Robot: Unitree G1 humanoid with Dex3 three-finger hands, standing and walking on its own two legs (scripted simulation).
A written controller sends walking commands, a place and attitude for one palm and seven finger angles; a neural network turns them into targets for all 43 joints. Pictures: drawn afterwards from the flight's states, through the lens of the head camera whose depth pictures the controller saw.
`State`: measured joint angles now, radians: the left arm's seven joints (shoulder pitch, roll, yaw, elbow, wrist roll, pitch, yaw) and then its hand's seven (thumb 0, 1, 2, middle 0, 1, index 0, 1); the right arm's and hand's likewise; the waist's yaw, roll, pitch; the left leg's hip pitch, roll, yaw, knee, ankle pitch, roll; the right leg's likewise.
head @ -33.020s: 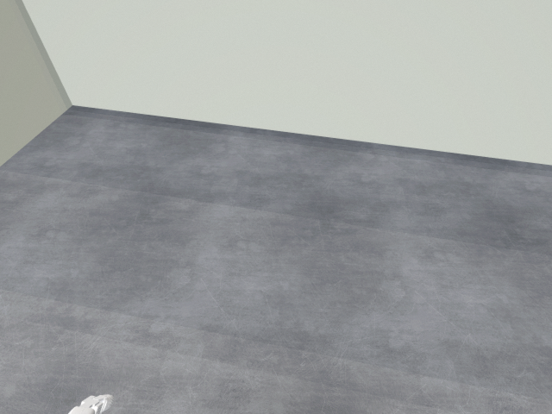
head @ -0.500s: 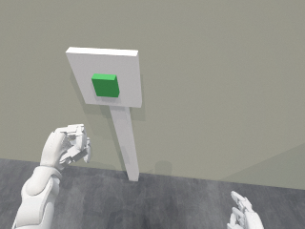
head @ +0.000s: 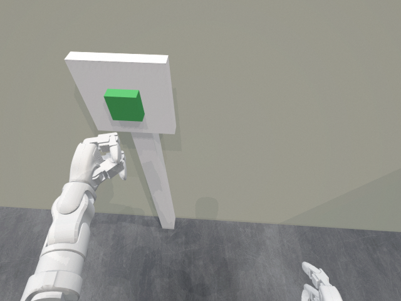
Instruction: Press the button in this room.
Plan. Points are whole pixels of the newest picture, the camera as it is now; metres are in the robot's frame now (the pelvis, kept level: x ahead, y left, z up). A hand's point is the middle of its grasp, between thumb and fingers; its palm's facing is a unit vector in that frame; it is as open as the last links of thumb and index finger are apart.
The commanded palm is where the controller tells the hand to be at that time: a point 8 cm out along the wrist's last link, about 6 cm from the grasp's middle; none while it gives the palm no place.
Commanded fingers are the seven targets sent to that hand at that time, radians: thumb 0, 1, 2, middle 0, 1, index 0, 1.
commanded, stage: aim a knuckle at the button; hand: left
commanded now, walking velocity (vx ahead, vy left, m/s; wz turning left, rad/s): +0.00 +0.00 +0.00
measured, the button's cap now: (125, 104) +0.50 +0.19 +0.11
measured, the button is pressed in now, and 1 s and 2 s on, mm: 0 0 8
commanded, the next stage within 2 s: press the button with the knuckle in 1.14 s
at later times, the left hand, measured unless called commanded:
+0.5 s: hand (138, 139) +0.43 +0.15 +0.08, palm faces -0.03 -1.00 -0.02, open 3.1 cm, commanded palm +0.39 +0.21 +0.08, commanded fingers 0.00 0.90 0.90 -1.30 -1.50 -1.30 -1.50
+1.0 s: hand (135, 145) +0.41 +0.15 +0.08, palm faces -0.04 -1.00 +0.00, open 3.1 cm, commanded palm +0.38 +0.21 +0.08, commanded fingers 0.00 0.90 0.90 -1.30 -1.50 -1.30 -1.50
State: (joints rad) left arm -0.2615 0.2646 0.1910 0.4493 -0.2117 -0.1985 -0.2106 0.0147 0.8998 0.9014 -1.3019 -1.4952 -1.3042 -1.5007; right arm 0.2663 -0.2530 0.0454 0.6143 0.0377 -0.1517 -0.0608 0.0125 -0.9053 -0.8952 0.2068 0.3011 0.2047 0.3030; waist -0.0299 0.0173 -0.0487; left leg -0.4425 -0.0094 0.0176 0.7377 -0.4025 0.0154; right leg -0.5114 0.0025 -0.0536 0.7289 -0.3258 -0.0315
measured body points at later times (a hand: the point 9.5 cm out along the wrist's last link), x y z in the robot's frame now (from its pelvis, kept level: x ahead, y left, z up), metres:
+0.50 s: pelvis +0.00 +0.00 -0.01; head +0.06 +0.00 +0.44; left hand +0.42 +0.21 +0.08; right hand +0.07 -0.26 -0.12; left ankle -0.02 +0.11 -0.71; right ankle +0.03 -0.10 -0.71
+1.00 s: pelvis -0.01 +0.01 -0.01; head +0.04 +0.01 +0.44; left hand +0.41 +0.21 +0.08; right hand +0.10 -0.25 -0.11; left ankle -0.02 +0.11 -0.71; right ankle +0.03 -0.10 -0.71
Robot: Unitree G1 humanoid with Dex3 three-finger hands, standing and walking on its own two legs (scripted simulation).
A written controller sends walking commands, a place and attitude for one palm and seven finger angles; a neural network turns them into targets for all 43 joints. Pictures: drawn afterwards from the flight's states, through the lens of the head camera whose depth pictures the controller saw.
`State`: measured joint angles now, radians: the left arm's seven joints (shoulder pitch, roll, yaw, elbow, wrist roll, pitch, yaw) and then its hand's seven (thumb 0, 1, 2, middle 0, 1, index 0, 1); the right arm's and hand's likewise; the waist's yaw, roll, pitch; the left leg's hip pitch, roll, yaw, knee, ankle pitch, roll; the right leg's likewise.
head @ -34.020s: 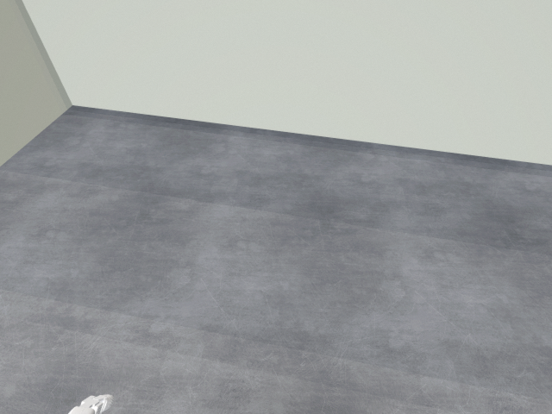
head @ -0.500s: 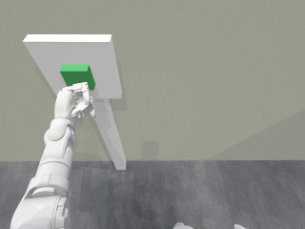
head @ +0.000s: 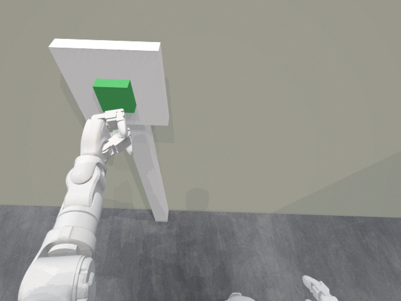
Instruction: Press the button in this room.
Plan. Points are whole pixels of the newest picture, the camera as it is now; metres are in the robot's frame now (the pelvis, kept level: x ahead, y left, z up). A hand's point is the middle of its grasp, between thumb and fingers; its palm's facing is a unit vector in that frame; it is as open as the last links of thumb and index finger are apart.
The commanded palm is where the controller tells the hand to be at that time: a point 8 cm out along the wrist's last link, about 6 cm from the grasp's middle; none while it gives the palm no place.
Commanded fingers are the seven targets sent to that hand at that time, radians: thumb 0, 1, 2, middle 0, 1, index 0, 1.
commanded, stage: aim a knuckle at the button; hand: left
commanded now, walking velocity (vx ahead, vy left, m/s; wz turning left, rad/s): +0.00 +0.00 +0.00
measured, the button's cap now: (116, 95) +0.51 +0.19 +0.12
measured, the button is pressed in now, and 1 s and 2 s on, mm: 0 8 3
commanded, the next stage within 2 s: press the button with the knuckle in 0.14 s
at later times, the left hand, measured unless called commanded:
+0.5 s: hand (130, 129) +0.44 +0.15 +0.09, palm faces -0.02 -1.00 -0.02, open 3.1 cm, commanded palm +0.41 +0.21 +0.09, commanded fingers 0.00 0.90 0.90 -1.30 -1.50 -1.30 -1.50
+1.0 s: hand (131, 123) +0.46 +0.15 +0.08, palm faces -0.01 -1.00 -0.03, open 2.8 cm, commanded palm +0.45 +0.20 +0.09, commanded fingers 0.00 0.90 0.90 -1.30 -1.50 -1.30 -1.50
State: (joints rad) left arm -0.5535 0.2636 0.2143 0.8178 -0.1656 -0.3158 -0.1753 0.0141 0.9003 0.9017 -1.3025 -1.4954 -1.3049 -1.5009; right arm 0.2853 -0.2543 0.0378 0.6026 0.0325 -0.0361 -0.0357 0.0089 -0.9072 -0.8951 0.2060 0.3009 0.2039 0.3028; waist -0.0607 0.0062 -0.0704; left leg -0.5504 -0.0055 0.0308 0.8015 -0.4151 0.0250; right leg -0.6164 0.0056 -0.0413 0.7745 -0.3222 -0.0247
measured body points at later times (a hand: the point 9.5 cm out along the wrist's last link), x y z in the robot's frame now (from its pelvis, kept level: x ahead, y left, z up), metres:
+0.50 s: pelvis +0.00 +0.00 +0.00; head +0.07 +0.00 +0.44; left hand +0.43 +0.21 +0.09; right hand +0.08 -0.26 -0.12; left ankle -0.01 +0.10 -0.71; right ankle +0.04 -0.10 -0.71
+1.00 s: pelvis -0.01 +0.00 -0.01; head +0.07 +0.00 +0.43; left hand +0.45 +0.21 +0.09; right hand +0.05 -0.27 -0.13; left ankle -0.01 +0.10 -0.71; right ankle +0.04 -0.11 -0.71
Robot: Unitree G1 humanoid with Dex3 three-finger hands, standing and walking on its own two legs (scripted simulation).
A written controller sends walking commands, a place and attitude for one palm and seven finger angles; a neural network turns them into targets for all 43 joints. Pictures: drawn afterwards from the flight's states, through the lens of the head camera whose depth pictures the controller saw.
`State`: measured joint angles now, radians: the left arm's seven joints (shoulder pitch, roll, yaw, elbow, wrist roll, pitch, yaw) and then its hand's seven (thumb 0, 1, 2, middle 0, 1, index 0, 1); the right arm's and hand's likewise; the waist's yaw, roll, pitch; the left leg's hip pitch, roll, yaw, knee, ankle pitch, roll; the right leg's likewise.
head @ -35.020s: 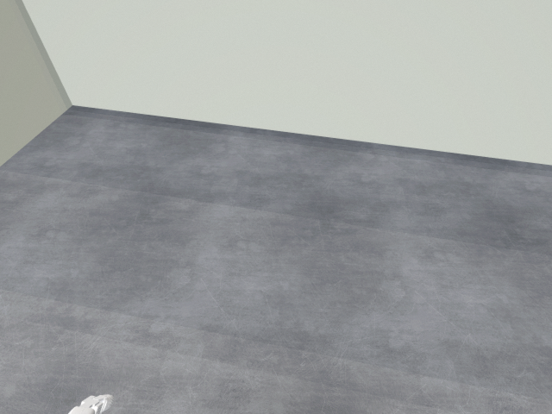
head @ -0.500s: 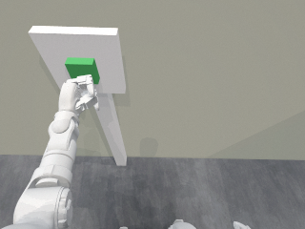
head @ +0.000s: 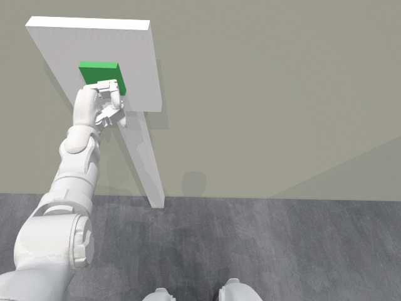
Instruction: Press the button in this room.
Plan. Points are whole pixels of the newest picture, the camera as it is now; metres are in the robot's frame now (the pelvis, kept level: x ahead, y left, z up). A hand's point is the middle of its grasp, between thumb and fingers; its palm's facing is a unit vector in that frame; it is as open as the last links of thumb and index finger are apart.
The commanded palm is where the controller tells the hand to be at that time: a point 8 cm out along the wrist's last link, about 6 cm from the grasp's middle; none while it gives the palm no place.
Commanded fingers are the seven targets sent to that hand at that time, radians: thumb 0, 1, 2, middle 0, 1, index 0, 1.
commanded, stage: press the button with the knuckle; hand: left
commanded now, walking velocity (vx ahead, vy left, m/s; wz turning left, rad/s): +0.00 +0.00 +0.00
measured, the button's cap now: (105, 76) +0.53 +0.18 +0.13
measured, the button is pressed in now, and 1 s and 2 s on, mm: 8 3 0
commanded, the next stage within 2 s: hold the button down briefly in 0.24 s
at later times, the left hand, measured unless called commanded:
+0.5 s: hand (120, 107) +0.48 +0.15 +0.09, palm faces -0.04 -1.00 -0.04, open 2.7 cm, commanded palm +0.48 +0.20 +0.10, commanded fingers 0.00 0.90 0.90 -1.30 -1.50 -1.30 -1.50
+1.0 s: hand (117, 112) +0.46 +0.16 +0.09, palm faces -0.04 -1.00 -0.02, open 2.6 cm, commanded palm +0.44 +0.21 +0.10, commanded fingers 0.00 0.90 0.90 -1.30 -1.50 -1.30 -1.50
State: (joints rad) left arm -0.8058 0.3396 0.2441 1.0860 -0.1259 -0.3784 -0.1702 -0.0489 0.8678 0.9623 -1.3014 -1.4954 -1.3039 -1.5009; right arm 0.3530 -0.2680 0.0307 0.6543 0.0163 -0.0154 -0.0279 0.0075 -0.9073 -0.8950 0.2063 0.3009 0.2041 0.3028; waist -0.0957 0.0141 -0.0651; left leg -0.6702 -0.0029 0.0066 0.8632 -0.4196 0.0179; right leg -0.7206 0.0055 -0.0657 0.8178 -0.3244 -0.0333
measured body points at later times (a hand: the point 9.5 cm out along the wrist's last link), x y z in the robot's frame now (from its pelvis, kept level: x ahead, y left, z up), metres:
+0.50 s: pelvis -0.02 +0.00 -0.01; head +0.07 +0.01 +0.43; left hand +0.47 +0.21 +0.10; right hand +0.00 -0.27 -0.12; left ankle +0.00 +0.11 -0.70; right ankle +0.04 -0.10 -0.70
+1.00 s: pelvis -0.02 +0.01 -0.01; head +0.07 +0.02 +0.44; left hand +0.46 +0.21 +0.09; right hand +0.01 -0.25 -0.12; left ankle +0.00 +0.11 -0.70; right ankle +0.04 -0.10 -0.70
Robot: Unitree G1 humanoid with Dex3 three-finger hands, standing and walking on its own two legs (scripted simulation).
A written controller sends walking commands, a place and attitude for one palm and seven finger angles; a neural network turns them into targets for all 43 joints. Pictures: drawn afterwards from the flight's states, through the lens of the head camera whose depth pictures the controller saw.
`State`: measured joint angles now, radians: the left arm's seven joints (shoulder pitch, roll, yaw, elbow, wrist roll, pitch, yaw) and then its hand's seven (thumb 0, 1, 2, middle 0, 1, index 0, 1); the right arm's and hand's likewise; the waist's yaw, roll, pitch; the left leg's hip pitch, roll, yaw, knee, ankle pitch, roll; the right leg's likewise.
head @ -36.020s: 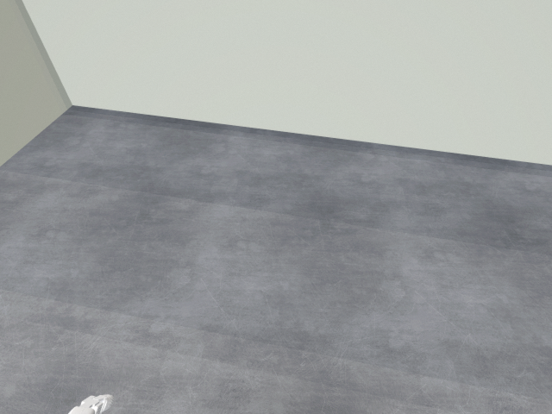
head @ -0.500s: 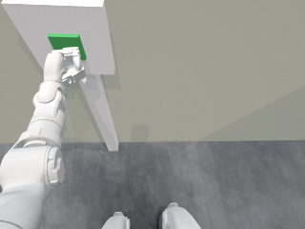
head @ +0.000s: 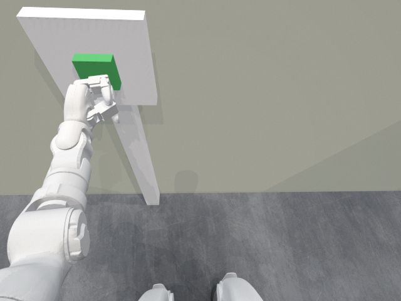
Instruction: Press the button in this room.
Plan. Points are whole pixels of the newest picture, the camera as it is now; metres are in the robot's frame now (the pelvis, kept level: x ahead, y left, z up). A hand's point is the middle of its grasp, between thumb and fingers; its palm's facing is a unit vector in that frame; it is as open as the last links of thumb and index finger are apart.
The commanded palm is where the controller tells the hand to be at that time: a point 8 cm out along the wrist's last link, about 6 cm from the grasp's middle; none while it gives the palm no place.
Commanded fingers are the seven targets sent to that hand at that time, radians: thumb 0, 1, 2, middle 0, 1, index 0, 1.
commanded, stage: pull the fist back off the button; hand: left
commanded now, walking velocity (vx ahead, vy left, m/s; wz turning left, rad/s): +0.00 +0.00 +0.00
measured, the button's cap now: (99, 71) +0.54 +0.18 +0.13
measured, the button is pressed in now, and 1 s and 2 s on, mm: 3 0 0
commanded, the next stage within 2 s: draw the hand back to the body in 0.64 s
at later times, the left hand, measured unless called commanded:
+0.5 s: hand (107, 130) +0.42 +0.16 +0.09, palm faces -0.03 -1.00 -0.01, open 3.1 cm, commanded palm +0.39 +0.21 +0.10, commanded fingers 0.00 0.90 0.90 -1.30 -1.50 -1.30 -1.50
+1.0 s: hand (88, 145) +0.37 +0.17 +0.12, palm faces -0.02 -1.00 -0.02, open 3.1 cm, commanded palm +0.33 +0.22 +0.13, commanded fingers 0.00 0.90 0.90 -1.30 -1.50 -1.30 -1.50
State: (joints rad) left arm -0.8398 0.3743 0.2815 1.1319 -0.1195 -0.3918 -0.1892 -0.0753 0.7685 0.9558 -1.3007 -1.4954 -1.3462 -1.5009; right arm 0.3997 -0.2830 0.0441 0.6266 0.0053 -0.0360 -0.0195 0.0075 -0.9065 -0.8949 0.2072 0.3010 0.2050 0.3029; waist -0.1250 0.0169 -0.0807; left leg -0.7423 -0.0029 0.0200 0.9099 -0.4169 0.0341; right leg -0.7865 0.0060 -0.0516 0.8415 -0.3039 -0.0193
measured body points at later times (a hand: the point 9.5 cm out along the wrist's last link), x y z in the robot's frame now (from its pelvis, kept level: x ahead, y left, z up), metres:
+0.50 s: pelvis +0.04 +0.00 +0.02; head +0.09 +0.00 +0.46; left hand +0.42 +0.21 +0.09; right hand +0.15 -0.25 -0.09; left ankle +0.01 +0.10 -0.69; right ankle +0.06 -0.11 -0.69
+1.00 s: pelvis +0.04 -0.01 +0.02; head +0.05 -0.02 +0.47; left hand +0.36 +0.23 +0.13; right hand +0.18 -0.25 -0.07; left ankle +0.01 +0.10 -0.69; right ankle +0.06 -0.11 -0.69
